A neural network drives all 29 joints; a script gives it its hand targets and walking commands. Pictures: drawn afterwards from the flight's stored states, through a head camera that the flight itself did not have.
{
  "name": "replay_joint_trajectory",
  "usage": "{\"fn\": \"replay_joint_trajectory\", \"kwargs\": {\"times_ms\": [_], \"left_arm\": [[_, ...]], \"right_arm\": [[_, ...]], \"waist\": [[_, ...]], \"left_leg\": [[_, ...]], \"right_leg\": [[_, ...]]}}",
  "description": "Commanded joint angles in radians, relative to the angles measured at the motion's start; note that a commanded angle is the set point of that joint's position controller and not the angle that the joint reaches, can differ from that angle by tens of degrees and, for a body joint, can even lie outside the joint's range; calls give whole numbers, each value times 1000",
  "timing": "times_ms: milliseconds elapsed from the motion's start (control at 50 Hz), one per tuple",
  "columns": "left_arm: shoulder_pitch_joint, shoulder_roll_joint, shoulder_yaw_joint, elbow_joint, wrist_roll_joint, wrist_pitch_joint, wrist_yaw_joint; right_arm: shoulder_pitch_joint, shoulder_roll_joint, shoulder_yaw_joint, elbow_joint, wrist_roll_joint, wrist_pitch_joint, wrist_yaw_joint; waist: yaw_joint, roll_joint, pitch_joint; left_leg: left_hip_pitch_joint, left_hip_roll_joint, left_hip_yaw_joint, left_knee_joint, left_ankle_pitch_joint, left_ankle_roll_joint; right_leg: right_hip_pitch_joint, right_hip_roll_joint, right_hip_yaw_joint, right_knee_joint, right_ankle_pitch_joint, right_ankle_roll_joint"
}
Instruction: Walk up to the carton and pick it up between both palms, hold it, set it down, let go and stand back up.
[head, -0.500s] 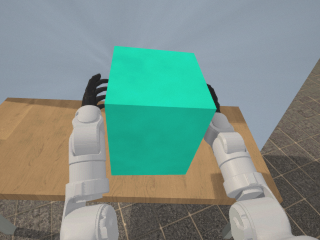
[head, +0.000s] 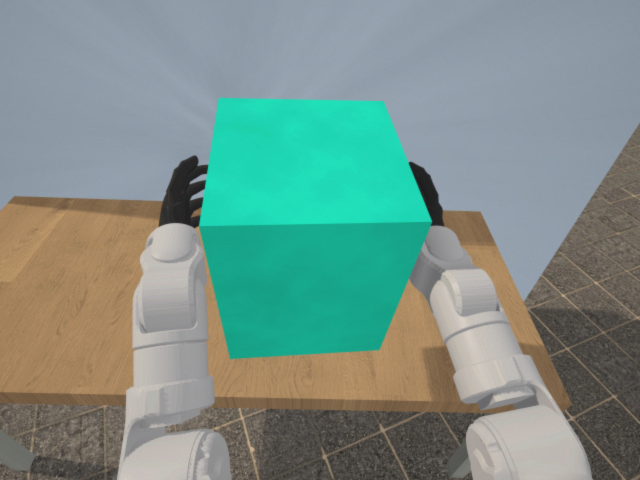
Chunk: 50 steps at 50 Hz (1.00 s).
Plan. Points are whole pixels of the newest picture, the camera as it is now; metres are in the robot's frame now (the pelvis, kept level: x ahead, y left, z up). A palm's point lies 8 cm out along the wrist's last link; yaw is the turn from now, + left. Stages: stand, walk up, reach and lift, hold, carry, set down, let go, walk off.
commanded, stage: hold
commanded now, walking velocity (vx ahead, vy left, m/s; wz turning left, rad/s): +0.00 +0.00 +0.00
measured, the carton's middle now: (304, 233) +0.37 +0.01 +0.15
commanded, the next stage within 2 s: set down in 1.18 s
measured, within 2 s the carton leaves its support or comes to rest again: neither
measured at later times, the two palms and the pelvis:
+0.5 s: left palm (182, 222) +0.36 +0.15 +0.19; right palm (427, 226) +0.35 -0.14 +0.17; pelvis -0.01 +0.00 +0.00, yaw -1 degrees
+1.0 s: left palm (181, 224) +0.35 +0.15 +0.19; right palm (427, 231) +0.35 -0.14 +0.17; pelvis +0.00 +0.00 +0.00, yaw -1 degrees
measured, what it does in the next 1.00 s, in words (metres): stands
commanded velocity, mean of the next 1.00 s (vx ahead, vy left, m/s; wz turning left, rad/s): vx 0.00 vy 0.00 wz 0.00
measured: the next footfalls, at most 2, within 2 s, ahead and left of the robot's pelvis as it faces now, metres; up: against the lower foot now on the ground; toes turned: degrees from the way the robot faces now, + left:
none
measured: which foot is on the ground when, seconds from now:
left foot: down 0.00-1.00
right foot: down 0.00-1.00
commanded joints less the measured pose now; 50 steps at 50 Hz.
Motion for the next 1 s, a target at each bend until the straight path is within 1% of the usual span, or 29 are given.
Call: {"fn": "replay_joint_trajectory", "kwargs": {"times_ms": [0,180,340,680,700,740,760,780,820,880,900,920,940,980], "left_arm": [[-626,-610,-583,-104,-161,-34,-151],[-635,-611,-563,-80,-151,-30,-149],[-649,-613,-541,-51,-142,-32,-150],[-668,-614,-537,-38,-146,-46,-153],[-671,-612,-528,-74,-133,-48,-151],[-648,-589,-509,-45,-112,-42,-159],[-645,-587,-496,-48,-103,-42,-164],[-650,-593,-510,-50,-111,-42,-165],[-666,-601,-516,-67,-119,-50,-165],[-657,-605,-527,-67,-123,-54,-160],[-665,-607,-526,-63,-122,-55,-159],[-655,-606,-519,-47,-118,-51,-159],[-640,-607,-517,-41,-118,-48,-160],[-634,-613,-524,-43,-115,-43,-160]], "right_arm": [[-806,570,421,-385,75,-82,91],[-825,562,407,-363,66,-84,102],[-846,570,397,-336,58,-92,107],[-851,588,398,-321,56,-99,103],[-817,572,405,-306,58,-101,101],[-786,559,390,-273,43,-101,97],[-783,559,391,-265,46,-103,96],[-803,555,391,-287,47,-112,97],[-817,577,398,-299,48,-120,99],[-838,576,423,-338,54,-130,97],[-840,577,419,-331,52,-129,98],[-847,577,420,-338,51,-131,100],[-839,575,413,-337,45,-131,99],[-829,571,403,-331,43,-133,100]], "waist": [[-21,103,-438],[-8,99,-435],[-1,91,-433],[-8,89,-442],[-9,98,-485],[-18,91,-430],[-10,85,-428],[-11,93,-434],[-7,82,-434],[2,85,-456],[2,79,-445],[9,77,-449],[4,69,-444],[-3,84,-421]], "left_leg": [[69,-71,21,-39,334,-52],[68,-65,25,-51,299,-45],[62,-67,32,-59,273,-35],[53,-73,32,-57,272,-33],[86,-70,34,-55,297,-38],[98,-71,39,-55,302,-39],[91,-72,40,-60,294,-36],[87,-69,39,-59,294,-39],[81,-72,41,-60,302,-33],[90,-72,38,-47,327,-33],[82,-72,38,-54,301,-31],[77,-70,39,-57,289,-25],[79,-68,39,-60,275,-21],[78,-67,40,-64,270,-23]], "right_leg": [[126,63,21,3,220,32],[110,64,19,-3,168,27],[110,61,22,-6,151,27],[123,58,23,-1,178,33],[133,59,22,1,205,31],[127,57,18,-5,220,36],[130,58,15,-6,210,34],[127,59,14,-3,203,32],[131,57,12,-2,221,35],[147,59,13,4,247,35],[134,59,13,0,219,35],[136,57,16,-2,207,33],[127,55,17,-5,198,33],[116,57,17,-8,188,29]]}}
